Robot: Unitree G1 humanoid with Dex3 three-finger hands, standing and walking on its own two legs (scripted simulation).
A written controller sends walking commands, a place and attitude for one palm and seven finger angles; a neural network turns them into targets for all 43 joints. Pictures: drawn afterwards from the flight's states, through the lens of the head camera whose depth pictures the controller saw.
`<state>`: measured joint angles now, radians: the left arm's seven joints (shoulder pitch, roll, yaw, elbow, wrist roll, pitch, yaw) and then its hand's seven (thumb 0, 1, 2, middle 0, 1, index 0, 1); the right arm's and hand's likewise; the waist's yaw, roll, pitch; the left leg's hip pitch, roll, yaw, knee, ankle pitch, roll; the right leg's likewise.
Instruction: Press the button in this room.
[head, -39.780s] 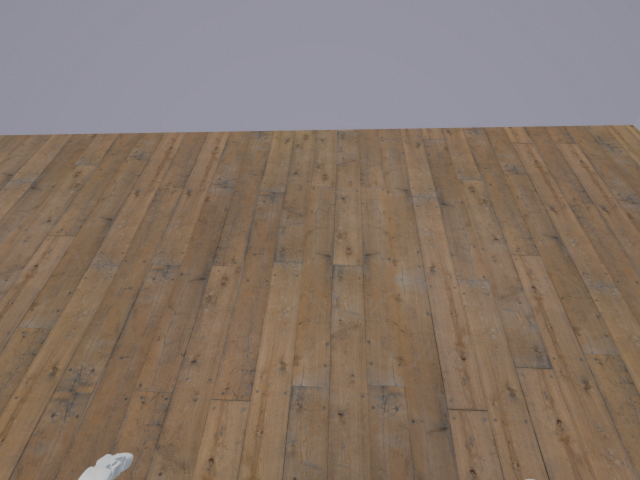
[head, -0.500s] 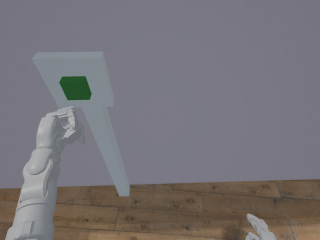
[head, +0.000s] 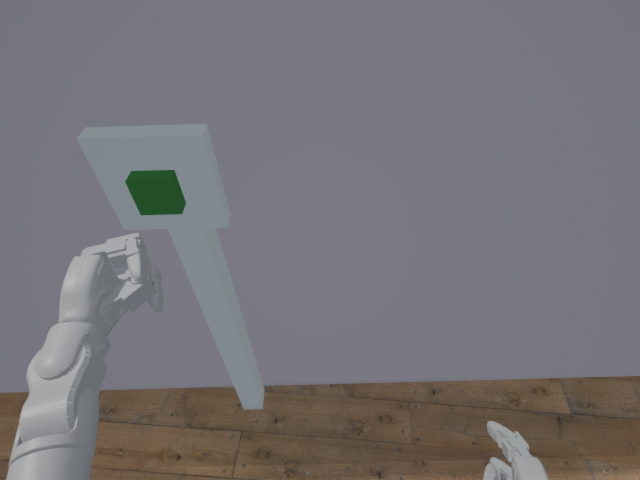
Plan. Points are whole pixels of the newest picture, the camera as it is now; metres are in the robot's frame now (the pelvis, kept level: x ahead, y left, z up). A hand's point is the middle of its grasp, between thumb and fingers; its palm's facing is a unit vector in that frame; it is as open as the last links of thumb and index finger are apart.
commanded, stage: draw the hand back to the body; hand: left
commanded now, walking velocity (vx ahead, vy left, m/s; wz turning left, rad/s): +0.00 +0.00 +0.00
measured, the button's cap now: (157, 191) +0.46 +0.27 +0.14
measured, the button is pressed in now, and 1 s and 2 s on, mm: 0 0 0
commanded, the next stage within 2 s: step back with the hand held close in 1.24 s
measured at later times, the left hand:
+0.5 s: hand (97, 330) +0.23 +0.24 +0.15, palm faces +0.33 -0.91 -0.25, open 3.1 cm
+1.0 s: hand (39, 343) +0.19 +0.26 +0.19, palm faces +0.42 -0.82 -0.38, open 3.1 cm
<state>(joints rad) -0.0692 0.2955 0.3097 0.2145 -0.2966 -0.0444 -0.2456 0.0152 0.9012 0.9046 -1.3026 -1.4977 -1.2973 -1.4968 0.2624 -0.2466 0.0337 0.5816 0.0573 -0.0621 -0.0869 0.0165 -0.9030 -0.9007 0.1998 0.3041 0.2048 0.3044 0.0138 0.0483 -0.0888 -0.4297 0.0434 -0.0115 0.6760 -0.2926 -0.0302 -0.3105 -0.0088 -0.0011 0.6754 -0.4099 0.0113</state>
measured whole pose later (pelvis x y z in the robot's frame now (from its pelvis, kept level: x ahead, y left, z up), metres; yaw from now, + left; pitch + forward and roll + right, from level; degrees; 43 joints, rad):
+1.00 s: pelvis +0.01 +0.02 +0.02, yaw -1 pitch -4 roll +0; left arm 0.53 0.32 0.29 -0.50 -0.05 -0.08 0.11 0.01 0.89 0.90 -1.31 -1.50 -1.30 -1.50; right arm 0.19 -0.21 0.03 0.61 -0.01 -0.08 -0.09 0.02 -0.90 -0.90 0.20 0.30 0.20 0.30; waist 0.07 0.05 0.01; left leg -0.16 0.02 0.02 0.45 -0.22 -0.01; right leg -0.03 -0.04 0.02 0.41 -0.30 0.03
